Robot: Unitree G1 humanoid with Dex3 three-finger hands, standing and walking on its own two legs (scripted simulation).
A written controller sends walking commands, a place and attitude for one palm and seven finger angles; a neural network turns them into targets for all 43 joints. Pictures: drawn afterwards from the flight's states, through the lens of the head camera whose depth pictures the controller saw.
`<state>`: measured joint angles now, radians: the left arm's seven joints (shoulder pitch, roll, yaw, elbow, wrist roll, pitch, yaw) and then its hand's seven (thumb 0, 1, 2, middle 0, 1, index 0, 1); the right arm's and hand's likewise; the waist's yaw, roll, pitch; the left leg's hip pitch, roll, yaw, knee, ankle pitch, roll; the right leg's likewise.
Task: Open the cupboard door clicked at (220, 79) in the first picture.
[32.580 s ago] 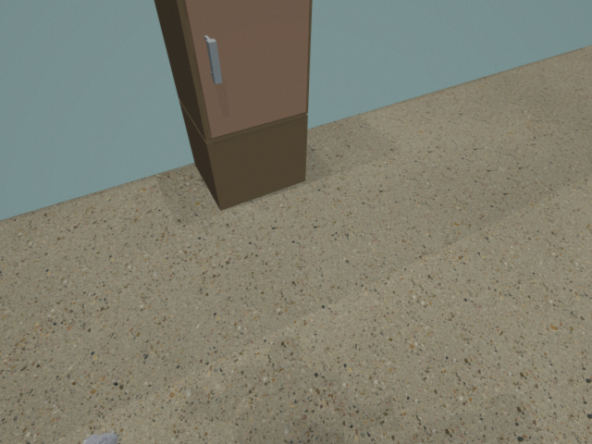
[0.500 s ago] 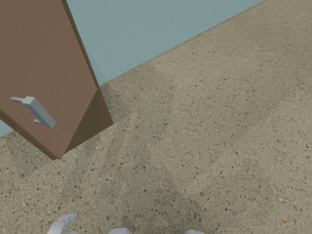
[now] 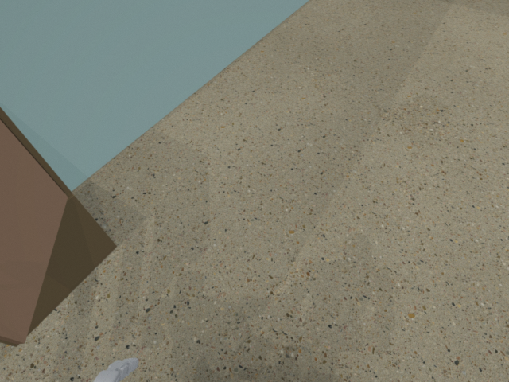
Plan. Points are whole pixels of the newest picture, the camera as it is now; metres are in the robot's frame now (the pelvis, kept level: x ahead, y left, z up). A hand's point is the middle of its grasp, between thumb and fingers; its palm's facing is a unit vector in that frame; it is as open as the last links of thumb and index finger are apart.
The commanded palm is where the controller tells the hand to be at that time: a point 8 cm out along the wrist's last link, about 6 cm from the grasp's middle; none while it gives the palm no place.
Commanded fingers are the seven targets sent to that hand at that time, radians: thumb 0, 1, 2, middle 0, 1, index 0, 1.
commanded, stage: walk to a spot facing it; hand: left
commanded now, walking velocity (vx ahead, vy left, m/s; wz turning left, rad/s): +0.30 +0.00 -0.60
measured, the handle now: out of the picture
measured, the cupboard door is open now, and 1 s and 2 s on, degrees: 40 40 40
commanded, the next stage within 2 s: turn to face it in 1.42 s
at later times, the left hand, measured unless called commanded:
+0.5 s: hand (165, 326) +0.23 +0.19 -0.17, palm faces -0.24 -0.95 -0.18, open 7.4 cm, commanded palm none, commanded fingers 0.00 0.90 0.90 -0.20 -0.30 -0.20 -0.30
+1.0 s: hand (269, 207) +0.50 -0.01 -0.15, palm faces -0.46 -0.87 -0.20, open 7.2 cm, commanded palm none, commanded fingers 0.00 0.90 0.90 -0.20 -0.30 -0.20 -0.30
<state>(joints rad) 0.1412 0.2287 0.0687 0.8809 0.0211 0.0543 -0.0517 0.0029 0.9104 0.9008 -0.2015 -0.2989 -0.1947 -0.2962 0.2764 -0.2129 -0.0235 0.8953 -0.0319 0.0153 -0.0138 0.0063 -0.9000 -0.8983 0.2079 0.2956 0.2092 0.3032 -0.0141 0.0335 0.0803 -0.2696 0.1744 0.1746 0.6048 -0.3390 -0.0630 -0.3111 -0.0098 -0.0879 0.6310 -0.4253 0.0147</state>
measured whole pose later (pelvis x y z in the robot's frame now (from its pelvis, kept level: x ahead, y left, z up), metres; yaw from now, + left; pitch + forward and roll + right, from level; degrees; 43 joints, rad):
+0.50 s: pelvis +0.15 +0.00 +0.01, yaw -18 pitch +1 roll +0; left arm 0.26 0.24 0.10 1.01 0.03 0.02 -0.05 0.01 0.91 0.90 -0.20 -0.30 -0.19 -0.30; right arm 0.20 -0.18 -0.02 0.89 -0.04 -0.07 -0.01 0.00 -0.90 -0.90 0.20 0.29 0.21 0.30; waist 0.03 -0.04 0.07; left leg -0.30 0.08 0.13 0.55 -0.27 0.00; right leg -0.46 -0.02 -0.01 1.20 -0.38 -0.02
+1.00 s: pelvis +0.33 -0.13 +0.01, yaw -28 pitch +1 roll +0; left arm 0.17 0.18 0.07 0.99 0.01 -0.05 0.00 -0.02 0.95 0.90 -0.21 -0.30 -0.20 -0.30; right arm 0.25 -0.19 -0.05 1.01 -0.03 -0.02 0.01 0.01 -0.91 -0.90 0.20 0.29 0.20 0.30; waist -0.05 0.00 0.07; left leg -0.52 0.13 0.09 0.89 -0.30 -0.06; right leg -0.16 0.02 -0.08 0.42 -0.28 -0.06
